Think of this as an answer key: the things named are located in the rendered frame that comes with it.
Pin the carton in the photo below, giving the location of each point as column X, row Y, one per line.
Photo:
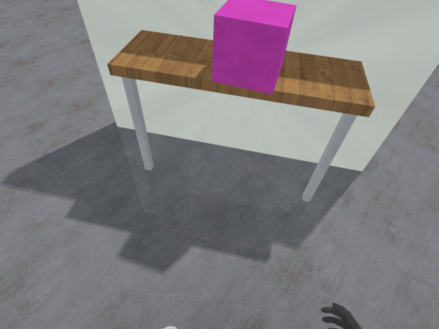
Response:
column 249, row 42

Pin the table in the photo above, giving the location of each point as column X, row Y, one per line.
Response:
column 307, row 80

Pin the right robot hand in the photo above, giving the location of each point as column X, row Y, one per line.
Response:
column 347, row 321

